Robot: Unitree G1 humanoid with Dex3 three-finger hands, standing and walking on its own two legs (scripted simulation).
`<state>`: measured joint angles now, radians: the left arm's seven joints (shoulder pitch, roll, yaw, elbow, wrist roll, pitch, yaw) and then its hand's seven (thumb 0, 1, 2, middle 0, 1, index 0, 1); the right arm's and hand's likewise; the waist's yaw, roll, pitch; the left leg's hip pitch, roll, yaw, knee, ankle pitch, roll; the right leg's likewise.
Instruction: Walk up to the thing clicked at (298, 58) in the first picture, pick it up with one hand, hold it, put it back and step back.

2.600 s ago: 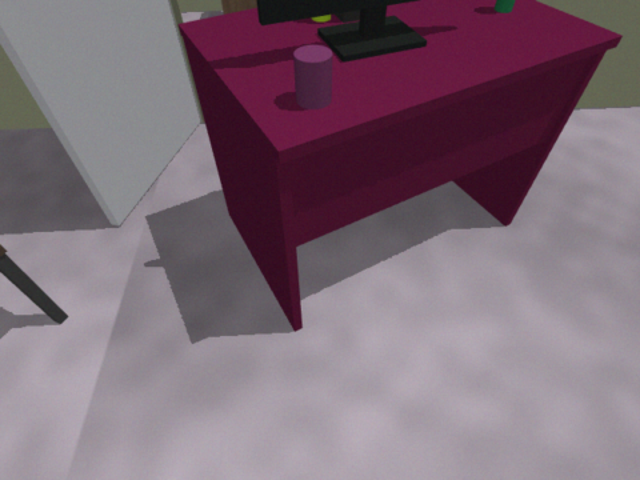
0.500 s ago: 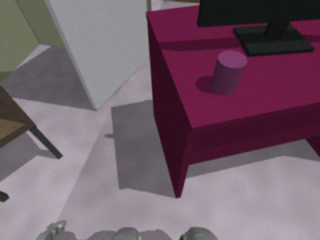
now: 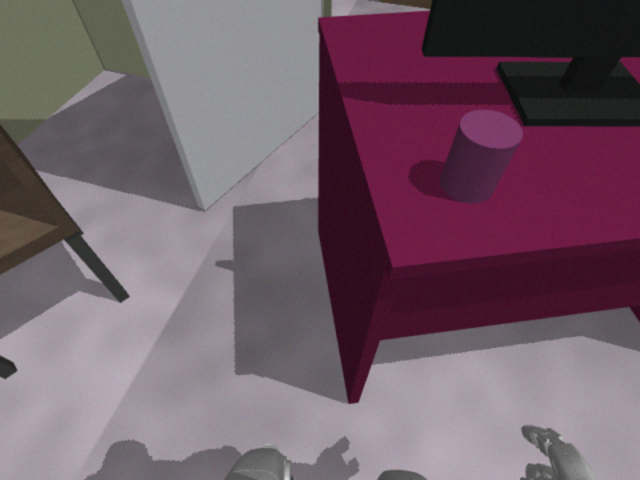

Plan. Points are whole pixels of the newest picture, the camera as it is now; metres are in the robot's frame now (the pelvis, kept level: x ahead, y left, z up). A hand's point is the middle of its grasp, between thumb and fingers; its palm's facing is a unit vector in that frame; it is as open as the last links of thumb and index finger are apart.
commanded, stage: walk up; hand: right
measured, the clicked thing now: (483, 152) +0.51 -0.22 +0.09
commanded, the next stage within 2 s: stand in 1.72 s
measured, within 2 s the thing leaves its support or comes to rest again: neither
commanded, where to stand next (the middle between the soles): +0.07 +0.01 m, yaw -1 degrees
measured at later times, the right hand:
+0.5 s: hand out of the picture +0.07 -0.22 -0.12, palm faces -0.06 +0.94 -0.32, open 7.4 cm
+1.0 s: hand out of the picture +0.11 -0.23 -0.12, palm faces -0.03 +0.95 -0.32, open 7.4 cm
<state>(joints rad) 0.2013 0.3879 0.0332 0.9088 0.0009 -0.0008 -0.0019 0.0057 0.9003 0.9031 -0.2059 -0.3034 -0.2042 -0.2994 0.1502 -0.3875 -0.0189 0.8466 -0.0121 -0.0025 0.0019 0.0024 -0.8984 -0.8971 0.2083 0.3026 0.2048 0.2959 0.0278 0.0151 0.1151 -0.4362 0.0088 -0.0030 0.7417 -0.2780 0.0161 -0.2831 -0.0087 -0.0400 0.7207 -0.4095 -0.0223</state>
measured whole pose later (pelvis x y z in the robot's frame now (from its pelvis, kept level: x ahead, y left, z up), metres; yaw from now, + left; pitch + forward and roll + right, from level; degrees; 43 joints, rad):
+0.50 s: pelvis -0.02 +0.03 +0.02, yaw +1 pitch -3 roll -1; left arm 0.16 0.40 0.00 1.04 0.01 -0.03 -0.01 0.01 0.90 0.90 -0.21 -0.30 -0.20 -0.30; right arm 0.13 -0.35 0.00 1.05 -0.01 0.01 0.04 0.00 -0.90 -0.90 0.21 0.30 0.20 0.30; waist 0.01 0.00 0.04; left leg -0.27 0.00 0.00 0.51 -0.20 0.01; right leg -0.17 -0.05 -0.04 0.49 -0.27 0.02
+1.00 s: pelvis +0.01 +0.02 +0.03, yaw +1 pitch -2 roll +0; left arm 0.12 0.37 -0.01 1.14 0.02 -0.03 0.00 0.01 0.90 0.90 -0.21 -0.30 -0.20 -0.30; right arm 0.08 -0.35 -0.02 1.12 0.00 0.00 0.02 0.00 -0.90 -0.90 0.21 0.30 0.20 0.30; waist 0.01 0.02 0.04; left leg -0.19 0.00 -0.01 0.38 -0.16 0.00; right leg -0.08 -0.05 -0.05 0.34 -0.22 0.04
